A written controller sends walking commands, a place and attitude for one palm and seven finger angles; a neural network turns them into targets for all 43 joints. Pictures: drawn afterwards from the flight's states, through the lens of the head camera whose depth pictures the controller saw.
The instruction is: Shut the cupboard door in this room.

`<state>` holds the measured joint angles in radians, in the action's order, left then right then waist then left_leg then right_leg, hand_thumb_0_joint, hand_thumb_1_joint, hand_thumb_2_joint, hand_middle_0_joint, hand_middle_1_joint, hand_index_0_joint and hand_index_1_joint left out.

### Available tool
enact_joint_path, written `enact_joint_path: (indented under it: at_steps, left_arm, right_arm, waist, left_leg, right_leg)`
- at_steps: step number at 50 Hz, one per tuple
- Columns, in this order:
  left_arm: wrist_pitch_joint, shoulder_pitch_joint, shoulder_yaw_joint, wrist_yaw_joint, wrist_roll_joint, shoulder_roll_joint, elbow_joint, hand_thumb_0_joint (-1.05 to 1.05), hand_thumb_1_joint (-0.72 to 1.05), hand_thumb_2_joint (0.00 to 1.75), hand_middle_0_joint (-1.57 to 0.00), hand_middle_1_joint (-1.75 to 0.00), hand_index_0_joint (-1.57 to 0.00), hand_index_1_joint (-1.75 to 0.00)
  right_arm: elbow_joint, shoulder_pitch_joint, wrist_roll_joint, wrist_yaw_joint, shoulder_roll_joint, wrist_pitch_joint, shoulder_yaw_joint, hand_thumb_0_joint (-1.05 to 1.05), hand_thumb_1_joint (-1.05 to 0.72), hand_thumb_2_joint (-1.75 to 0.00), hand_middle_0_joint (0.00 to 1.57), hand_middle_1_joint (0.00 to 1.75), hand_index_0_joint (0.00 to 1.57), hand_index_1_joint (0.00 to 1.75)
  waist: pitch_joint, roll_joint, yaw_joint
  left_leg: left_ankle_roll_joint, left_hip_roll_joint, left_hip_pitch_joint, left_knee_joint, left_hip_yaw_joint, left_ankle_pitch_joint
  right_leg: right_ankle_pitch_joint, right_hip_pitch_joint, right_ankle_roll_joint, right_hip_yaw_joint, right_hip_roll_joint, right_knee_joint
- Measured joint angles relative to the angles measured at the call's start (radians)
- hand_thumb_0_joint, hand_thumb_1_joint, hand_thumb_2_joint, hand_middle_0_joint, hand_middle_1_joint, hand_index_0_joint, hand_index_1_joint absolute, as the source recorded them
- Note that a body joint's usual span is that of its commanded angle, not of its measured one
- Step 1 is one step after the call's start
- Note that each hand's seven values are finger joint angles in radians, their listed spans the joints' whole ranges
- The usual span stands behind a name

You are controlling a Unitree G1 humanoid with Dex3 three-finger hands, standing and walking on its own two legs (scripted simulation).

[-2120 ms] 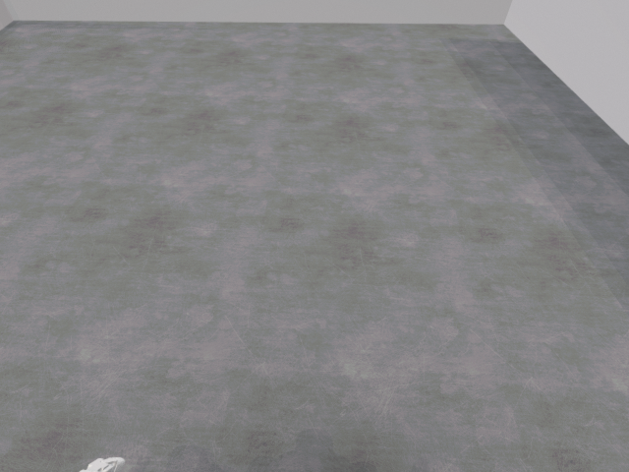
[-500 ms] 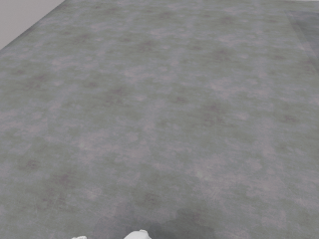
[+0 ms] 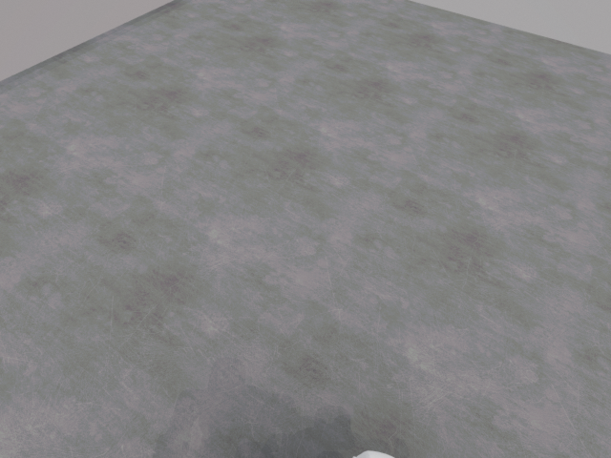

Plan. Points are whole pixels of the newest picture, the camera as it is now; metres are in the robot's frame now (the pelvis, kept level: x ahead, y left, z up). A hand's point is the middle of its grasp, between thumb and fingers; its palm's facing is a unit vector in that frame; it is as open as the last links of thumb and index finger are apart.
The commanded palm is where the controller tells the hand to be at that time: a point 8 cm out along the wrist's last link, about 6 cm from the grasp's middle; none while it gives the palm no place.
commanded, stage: turn or walk to find it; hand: left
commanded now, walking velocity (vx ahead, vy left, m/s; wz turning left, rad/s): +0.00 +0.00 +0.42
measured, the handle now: out of the picture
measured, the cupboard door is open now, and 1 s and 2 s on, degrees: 91 91 91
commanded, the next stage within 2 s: stand and wait in 1.40 s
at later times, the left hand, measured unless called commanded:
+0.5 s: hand out of the picture +0.00 +0.15 -0.15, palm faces +0.23 -0.94 -0.26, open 7.4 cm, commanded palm none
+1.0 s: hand out of the picture -0.09 +0.22 -0.17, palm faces +0.45 -0.86 -0.23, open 7.4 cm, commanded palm none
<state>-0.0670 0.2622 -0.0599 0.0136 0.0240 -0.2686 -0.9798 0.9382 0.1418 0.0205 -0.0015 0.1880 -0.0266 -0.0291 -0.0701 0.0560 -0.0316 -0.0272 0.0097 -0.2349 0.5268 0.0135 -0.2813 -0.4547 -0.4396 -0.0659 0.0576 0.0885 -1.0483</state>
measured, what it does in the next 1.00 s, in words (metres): steps on the spot, turning left: right foot, then left foot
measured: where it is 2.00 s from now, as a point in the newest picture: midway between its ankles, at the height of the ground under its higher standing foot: outside the picture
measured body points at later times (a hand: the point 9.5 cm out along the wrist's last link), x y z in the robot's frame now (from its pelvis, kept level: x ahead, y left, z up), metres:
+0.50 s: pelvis -0.02 -0.04 +0.00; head +0.00 -0.06 +0.45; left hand -0.01 +0.20 -0.13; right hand +0.06 -0.29 -0.16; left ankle -0.08 +0.10 -0.65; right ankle +0.00 -0.13 -0.74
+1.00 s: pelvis -0.06 +0.01 +0.01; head -0.05 +0.04 +0.46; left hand -0.11 +0.27 -0.15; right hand +0.12 -0.18 -0.12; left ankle -0.08 +0.08 -0.74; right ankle -0.01 -0.15 -0.67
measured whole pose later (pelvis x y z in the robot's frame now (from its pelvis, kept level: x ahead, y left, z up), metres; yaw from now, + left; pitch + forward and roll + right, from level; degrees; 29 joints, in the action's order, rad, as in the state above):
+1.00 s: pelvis -0.06 +0.01 +0.01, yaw +25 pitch +0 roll -1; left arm -0.06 0.20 -0.07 0.01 0.02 -0.25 -0.96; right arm 0.95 0.18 0.02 0.00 0.17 -0.02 -0.03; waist -0.05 0.03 -0.01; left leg -0.07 0.04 -0.21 0.44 0.00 -0.22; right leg -0.39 -0.44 -0.09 0.03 0.08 -1.00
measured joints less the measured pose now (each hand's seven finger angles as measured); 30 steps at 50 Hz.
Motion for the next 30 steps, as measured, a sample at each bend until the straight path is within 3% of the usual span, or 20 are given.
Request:
enact_joint_path:
  at_steps: [6,10,12,13,16,19,22,25,30]
  left_arm:
    - [0.007,-0.035,0.002,-0.005,-0.004,0.018,0.031,0.00,0.91,0.90,-0.20,-0.30,-0.20,-0.30]
    - [0.017,-0.062,0.007,-0.002,-0.009,0.040,0.056,0.00,0.91,0.90,-0.20,-0.30,-0.20,-0.30]
    - [0.030,-0.067,0.012,-0.002,-0.010,0.050,0.071,0.00,0.91,0.90,-0.20,-0.30,-0.20,-0.30]
    - [0.040,-0.066,0.014,-0.001,-0.007,0.055,0.079,0.00,0.91,0.90,-0.20,-0.30,-0.20,-0.30]
    - [0.056,-0.066,0.024,0.003,0.001,0.080,0.089,0.00,0.91,0.90,-0.20,-0.30,-0.20,-0.30]
    - [0.056,-0.048,0.031,0.004,0.002,0.093,0.088,0.00,0.91,0.90,-0.20,-0.30,-0.21,-0.30]
    - [0.054,-0.033,0.034,0.006,0.003,0.099,0.076,0.00,0.91,0.90,-0.20,-0.30,-0.21,-0.30]
    - [0.055,-0.022,0.036,0.007,0.004,0.101,0.066,0.00,0.90,0.90,-0.20,-0.30,-0.21,-0.30]
    - [0.060,-0.006,0.033,0.004,0.010,0.094,0.047,0.00,0.90,0.90,-0.20,-0.30,-0.21,-0.30]
  right_arm:
    - [0.003,0.026,0.003,0.000,-0.008,-0.005,-0.001,0.00,-0.90,-0.89,0.21,0.30,0.20,0.30]
    - [0.006,0.046,0.008,-0.003,0.004,-0.017,-0.011,0.00,-0.90,-0.89,0.21,0.30,0.20,0.30]
    - [0.007,0.060,0.007,-0.005,0.013,-0.023,-0.019,0.00,-0.90,-0.89,0.21,0.30,0.20,0.30]
    - [0.007,0.069,0.003,-0.006,0.020,-0.026,-0.023,0.00,-0.90,-0.89,0.21,0.30,0.20,0.30]
    - [0.018,0.080,0.004,-0.006,0.040,-0.044,-0.043,0.01,-0.90,-0.89,0.21,0.30,0.20,0.30]
    - [0.034,0.089,0.008,-0.016,0.053,-0.057,-0.055,0.01,-0.91,-0.89,0.20,0.30,0.20,0.30]
    - [0.045,0.097,0.009,-0.021,0.059,-0.059,-0.060,0.01,-0.91,-0.90,0.20,0.30,0.20,0.30]
    - [0.058,0.103,0.009,-0.021,0.058,-0.063,-0.058,0.01,-0.91,-0.90,0.20,0.30,0.20,0.30]
    - [0.074,0.081,0.003,-0.017,0.048,-0.065,-0.045,0.01,-0.91,-0.90,0.20,0.30,0.19,0.30]
  waist:
    - [0.012,-0.035,0.017]
    - [0.015,-0.062,0.037]
    - [0.020,-0.074,0.042]
    - [0.025,-0.081,0.041]
    - [0.017,-0.105,0.044]
    - [0.018,-0.104,0.043]
    - [0.019,-0.097,0.050]
    - [0.017,-0.084,0.048]
    - [0.002,-0.054,0.026]
  left_leg:
    - [0.002,0.016,0.007,-0.054,-0.046,0.048]
    - [0.015,0.029,-0.017,-0.038,-0.078,0.054]
    - [0.028,0.037,-0.042,-0.007,-0.094,0.046]
    - [0.035,0.041,-0.064,0.025,-0.102,0.035]
    - [0.043,0.049,-0.162,0.283,-0.098,-0.149]
    - [0.055,0.032,-0.240,0.536,-0.066,-0.124]
    - [0.073,-0.001,-0.259,0.625,-0.049,-0.073]
    - [0.088,-0.027,-0.237,0.595,-0.039,-0.077]
    - [0.091,-0.046,-0.153,0.404,-0.003,-0.152]
  right_leg:
    - [0.020,0.024,-0.012,-0.020,-0.018,0.110]
    - [0.031,0.089,-0.003,-0.020,-0.041,0.270]
    - [0.099,0.146,0.002,-0.013,-0.054,0.402]
    - [0.136,0.173,0.024,-0.008,-0.057,0.471]
    - [0.146,0.176,0.092,0.029,-0.054,0.462]
    - [0.162,0.205,0.102,0.054,-0.042,0.503]
    - [0.180,0.225,0.103,0.082,-0.035,0.539]
    - [0.186,0.233,0.103,0.110,-0.026,0.555]
    - [0.182,0.223,0.091,0.147,-0.002,0.542]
